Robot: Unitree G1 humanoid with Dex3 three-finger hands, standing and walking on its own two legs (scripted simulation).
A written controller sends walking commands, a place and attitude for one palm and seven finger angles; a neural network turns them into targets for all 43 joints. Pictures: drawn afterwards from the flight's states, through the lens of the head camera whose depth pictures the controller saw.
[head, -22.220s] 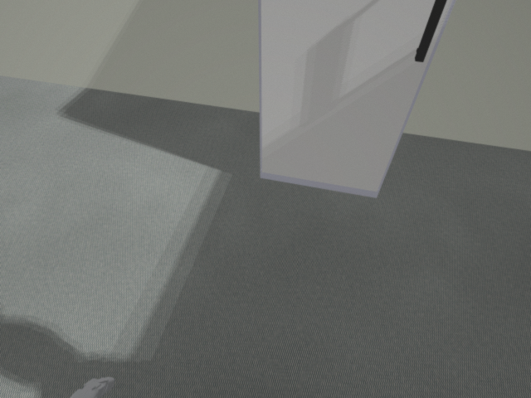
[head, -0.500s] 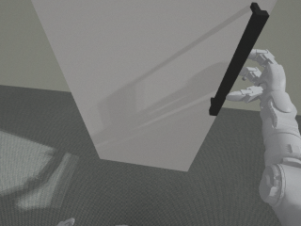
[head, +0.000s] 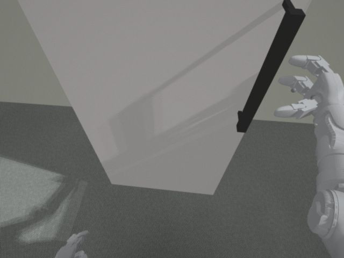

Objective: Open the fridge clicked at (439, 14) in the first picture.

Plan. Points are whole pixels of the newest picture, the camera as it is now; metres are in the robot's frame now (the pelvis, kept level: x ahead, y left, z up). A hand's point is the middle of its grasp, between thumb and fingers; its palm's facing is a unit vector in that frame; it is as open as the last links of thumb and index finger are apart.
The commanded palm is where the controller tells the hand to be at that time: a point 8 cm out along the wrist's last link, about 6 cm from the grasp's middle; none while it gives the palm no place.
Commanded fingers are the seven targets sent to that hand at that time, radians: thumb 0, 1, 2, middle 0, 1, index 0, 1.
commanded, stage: move the hooked fingers beside the handle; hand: right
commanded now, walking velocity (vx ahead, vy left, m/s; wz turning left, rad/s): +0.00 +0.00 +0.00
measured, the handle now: (259, 79) +0.50 -0.14 +0.16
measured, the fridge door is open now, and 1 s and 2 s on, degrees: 2 2 2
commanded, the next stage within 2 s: feel for the door with the fingertips in 0.94 s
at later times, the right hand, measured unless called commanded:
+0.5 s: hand (295, 92) +0.45 -0.20 +0.18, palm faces -0.04 +1.00 -0.02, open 13.9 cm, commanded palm +0.42 -0.25 +0.17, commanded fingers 0.00 0.50 -0.30 0.30 1.20 0.30 1.20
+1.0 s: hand (294, 91) +0.46 -0.21 +0.17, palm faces -0.03 +1.00 -0.03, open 14.0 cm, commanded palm +0.43 -0.26 +0.17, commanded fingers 0.00 0.50 -0.30 0.30 1.20 0.30 1.20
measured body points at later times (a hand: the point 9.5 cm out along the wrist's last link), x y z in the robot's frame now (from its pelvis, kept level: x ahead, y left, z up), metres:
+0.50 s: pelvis +0.01 -0.01 +0.00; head +0.04 -0.01 +0.45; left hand +0.11 +0.24 -0.11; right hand +0.45 -0.26 +0.18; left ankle +0.05 +0.10 -0.73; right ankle -0.04 -0.11 -0.73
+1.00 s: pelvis +0.00 -0.01 +0.00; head +0.04 -0.01 +0.45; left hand +0.08 +0.25 -0.11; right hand +0.46 -0.26 +0.17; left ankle +0.05 +0.10 -0.73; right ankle -0.04 -0.11 -0.73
